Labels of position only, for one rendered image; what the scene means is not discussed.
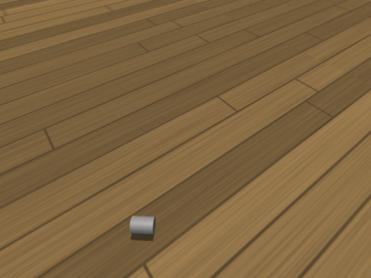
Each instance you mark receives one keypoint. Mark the can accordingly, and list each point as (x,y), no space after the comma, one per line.
(142,224)

